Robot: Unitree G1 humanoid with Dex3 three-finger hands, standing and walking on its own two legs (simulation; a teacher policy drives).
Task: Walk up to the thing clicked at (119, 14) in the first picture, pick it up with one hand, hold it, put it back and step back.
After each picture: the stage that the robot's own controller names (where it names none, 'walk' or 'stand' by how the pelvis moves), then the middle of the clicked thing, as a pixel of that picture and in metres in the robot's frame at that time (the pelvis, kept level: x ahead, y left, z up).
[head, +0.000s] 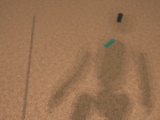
stand; (119, 17) +1.90 -0.53 -0.72
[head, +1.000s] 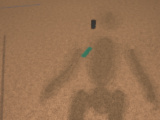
walk; (93, 24) +1.82 -0.05 -0.70
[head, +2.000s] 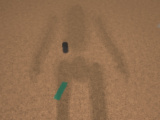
walk; (65, 47) +1.23 +0.24 -0.71
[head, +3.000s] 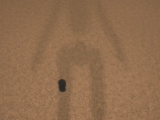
walk; (62, 85) +0.74 +0.20 -0.71
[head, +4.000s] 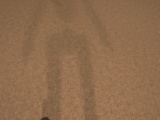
walk; out of the picture +0.40 +0.22 -0.70
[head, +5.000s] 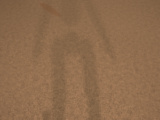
stand; out of the picture +0.35 +0.26 -0.72
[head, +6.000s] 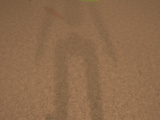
stand; out of the picture +0.34 +0.26 -0.73
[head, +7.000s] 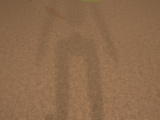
stand; out of the picture +0.34 +0.26 -0.73
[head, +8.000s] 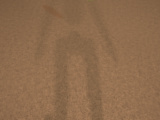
stand; out of the picture +0.33 +0.26 -0.73
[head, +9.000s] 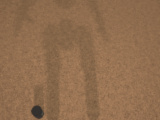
go down; (37, 112) +0.37 +0.27 -0.62
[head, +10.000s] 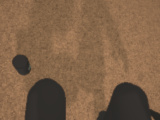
go down; (22, 65) +0.41 +0.28 -0.30
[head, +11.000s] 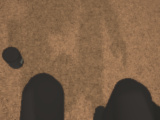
close in; (13, 58) +0.42 +0.29 -0.27
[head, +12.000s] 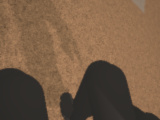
close in; out of the picture +0.40 +0.31 -0.22
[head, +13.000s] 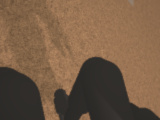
close in; out of the picture +0.39 +0.32 -0.22
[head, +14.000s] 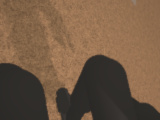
go down; out of the picture +0.39 +0.31 -0.21
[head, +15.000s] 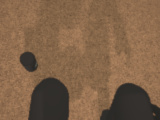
go down; (29, 62) +0.43 +0.27 -0.31
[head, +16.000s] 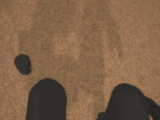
go down; (23, 65) +0.42 +0.27 -0.30
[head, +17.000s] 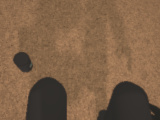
go down; (23, 62) +0.42 +0.27 -0.30
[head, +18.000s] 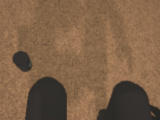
go down; (23, 62) +0.42 +0.28 -0.30
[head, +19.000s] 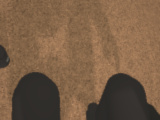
close in; out of the picture +0.41 +0.29 -0.25
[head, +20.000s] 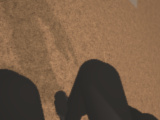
close; out of the picture +0.40 +0.32 -0.22
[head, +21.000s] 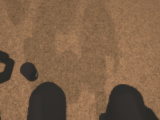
hold; (30, 72) +0.41 +0.25 -0.31
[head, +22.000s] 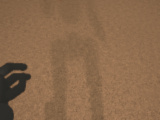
hold; out of the picture +0.35 +0.21 -0.65
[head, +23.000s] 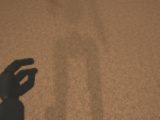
stand; out of the picture +0.34 +0.23 -0.68
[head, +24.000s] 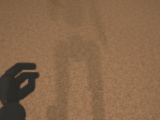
hold; out of the picture +0.36 +0.23 -0.66
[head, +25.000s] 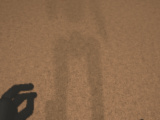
hold; out of the picture +0.35 +0.23 -0.65
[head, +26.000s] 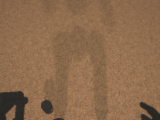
close; (47, 107) +0.37 +0.22 -0.56
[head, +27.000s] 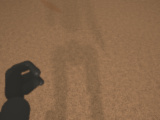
crouch; out of the picture +0.35 +0.22 -0.66
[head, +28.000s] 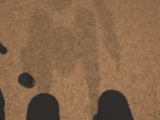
crouch; (27, 80) +0.40 +0.25 -0.41
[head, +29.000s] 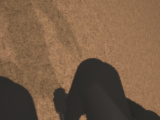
lower; out of the picture +0.39 +0.30 -0.23
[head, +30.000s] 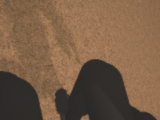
lower; out of the picture +0.38 +0.29 -0.23
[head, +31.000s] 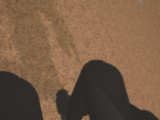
lower; out of the picture +0.38 +0.29 -0.22
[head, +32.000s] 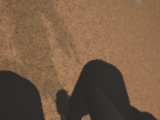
lower; out of the picture +0.38 +0.29 -0.23
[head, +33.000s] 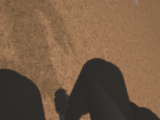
open; out of the picture +0.38 +0.27 -0.22
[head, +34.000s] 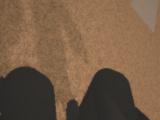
stand; out of the picture +0.33 +0.21 -0.26
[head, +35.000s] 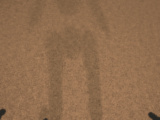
stand; out of the picture +0.28 +0.20 -0.61
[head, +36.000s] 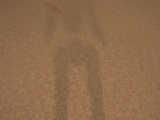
stand; out of the picture +0.25 +0.21 -0.69
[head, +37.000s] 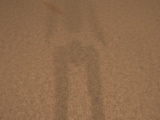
stand; out of the picture +0.24 +0.22 -0.69
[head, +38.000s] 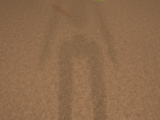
stand; out of the picture +0.23 +0.22 -0.74
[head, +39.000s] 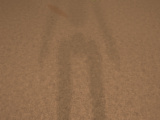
stand; out of the picture +0.22 +0.24 -0.75
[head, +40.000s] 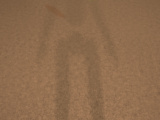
stand; out of the picture +0.19 +0.26 -0.75
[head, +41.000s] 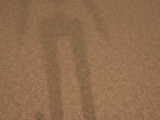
walk; out of the picture +0.26 +0.25 -0.73
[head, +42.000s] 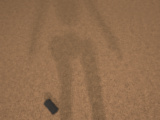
walk; (51, 106) +0.50 +0.31 -0.73
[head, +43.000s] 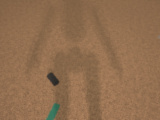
stand; (53, 79) +0.81 +0.27 -0.73
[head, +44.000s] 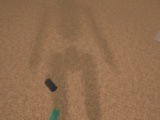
stand; (50, 85) +0.78 +0.29 -0.74
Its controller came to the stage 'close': yes
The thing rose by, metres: 0.01
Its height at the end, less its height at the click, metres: -0.02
